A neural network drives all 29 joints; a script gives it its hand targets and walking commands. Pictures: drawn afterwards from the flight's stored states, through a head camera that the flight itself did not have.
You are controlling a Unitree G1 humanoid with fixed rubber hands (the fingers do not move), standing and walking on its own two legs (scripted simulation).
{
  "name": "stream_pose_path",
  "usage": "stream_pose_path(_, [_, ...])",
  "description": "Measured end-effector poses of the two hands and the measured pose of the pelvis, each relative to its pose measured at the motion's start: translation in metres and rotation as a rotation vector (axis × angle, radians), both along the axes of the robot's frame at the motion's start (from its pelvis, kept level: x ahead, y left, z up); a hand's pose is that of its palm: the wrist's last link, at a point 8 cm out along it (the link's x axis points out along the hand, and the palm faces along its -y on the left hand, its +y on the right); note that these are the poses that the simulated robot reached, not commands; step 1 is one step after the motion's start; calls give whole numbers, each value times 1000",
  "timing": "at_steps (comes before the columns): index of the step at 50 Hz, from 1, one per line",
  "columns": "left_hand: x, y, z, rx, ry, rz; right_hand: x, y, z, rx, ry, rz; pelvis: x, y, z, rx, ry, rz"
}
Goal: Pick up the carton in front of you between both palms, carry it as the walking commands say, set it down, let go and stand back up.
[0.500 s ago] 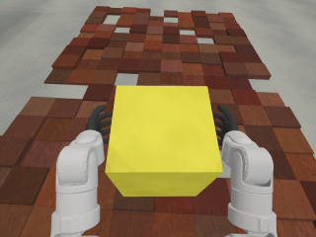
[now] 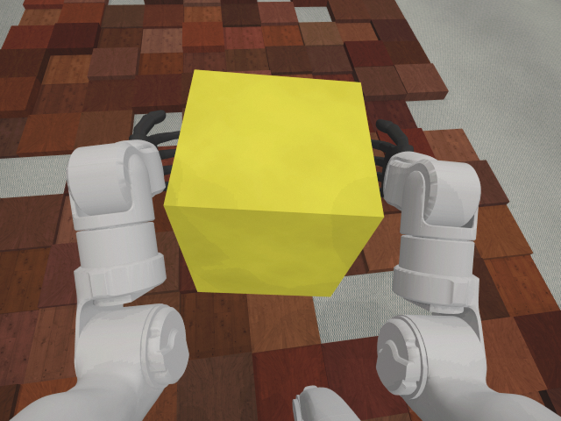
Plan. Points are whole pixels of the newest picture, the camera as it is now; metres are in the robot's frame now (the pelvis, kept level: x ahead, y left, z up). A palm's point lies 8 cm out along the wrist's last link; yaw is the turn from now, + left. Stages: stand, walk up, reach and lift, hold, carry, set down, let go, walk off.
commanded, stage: carry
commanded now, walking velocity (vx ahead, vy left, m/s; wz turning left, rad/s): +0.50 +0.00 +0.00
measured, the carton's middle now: (271, 197) +0.41 -0.03 +0.05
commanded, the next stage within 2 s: none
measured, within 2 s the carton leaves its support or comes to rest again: neither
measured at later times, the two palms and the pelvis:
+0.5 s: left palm (150, 35) +0.72 +0.15 +0.10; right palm (318, 30) +0.75 -0.15 +0.09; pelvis +0.37 -0.03 -0.01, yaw +0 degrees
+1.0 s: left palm out of the picture +1.05 +0.09 +0.14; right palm out of the picture +1.03 -0.20 +0.14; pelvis +0.72 -0.04 -0.01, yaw -2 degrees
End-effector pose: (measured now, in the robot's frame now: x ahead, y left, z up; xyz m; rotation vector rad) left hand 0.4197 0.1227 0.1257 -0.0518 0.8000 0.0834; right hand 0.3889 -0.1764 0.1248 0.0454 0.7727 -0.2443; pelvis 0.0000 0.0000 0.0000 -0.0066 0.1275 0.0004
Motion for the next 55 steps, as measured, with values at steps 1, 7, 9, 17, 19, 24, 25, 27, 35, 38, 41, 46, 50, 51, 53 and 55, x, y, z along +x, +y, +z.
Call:
stream_pose_path(1, [13, -5, -5, -5, 6, -6, 9, -4, -5, 6, 5, -18, 13, 0, 2, -7, 3, 1])
stream_pose_path(7, [90, -22, -29, -4, -45, -5, 89, -19, -32, 38, -40, -41, 106, -12, -5, 19, -20, 3])
stream_pose_path(9, [111, -17, -34, 28, -78, 31, 126, -15, -41, 56, -71, 6, 142, -19, -16, 38, -45, 12])
stream_pose_path(17, [182, 15, -54, 66, -11, 141, 242, 18, -57, 48, -2, 162, 253, -36, -5, 50, -27, 3])
stream_pose_path(19, [207, 20, -50, 64, -21, 159, 271, 23, -54, 51, -12, 175, 280, -37, -2, 60, -17, 3])
stream_pose_path(24, [284, 27, -32, 57, -93, 152, 342, 30, -39, 46, -84, 165, 354, -30, -3, 49, -15, 1])
stream_pose_path(25, [302, 28, -28, 57, -116, 144, 357, 30, -34, 41, -107, 160, 371, -28, -6, 43, -18, 0])
stream_pose_path(27, [340, 29, -20, 56, -166, 122, 390, 31, -25, 27, -157, 148, 406, -23, -15, 27, -30, -5])
stream_pose_path(35, [472, -2, 4, 41, -154, -28, 480, 0, 4, -20, -137, 30, 508, -5, -7, 17, -45, -11])
stream_pose_path(38, [509, -18, 16, 18, -145, -49, 505, -15, 15, 3, -132, -32, 544, -2, 3, -3, -36, -22])
stream_pose_path(41, [541, -27, 23, -5, -151, -46, 533, -24, 25, 26, -143, -71, 584, -4, 11, -15, -28, -34])
stream_pose_path(46, [586, -30, 19, -21, -169, -2, 590, -26, 25, 66, -169, -48, 659, -19, 9, -7, -35, -48])
stream_pose_path(50, [626, -30, 12, -10, -206, 47, 644, -27, 15, 75, -204, 2, 724, -37, -7, 8, -59, -35])
stream_pose_path(51, [637, -30, 9, -6, -219, 61, 659, -27, 11, 72, -216, 22, 741, -43, -14, 17, -68, -21])
stream_pose_path(53, [658, -29, 2, 18, -220, 83, 690, -27, 2, 67, -214, 65, 768, -50, -23, -3, -72, -12])
stream_pose_path(55, [674, -26, -7, 33, -178, 101, 715, -24, -7, 61, -170, 99, 789, -56, -23, -3, -69, -3])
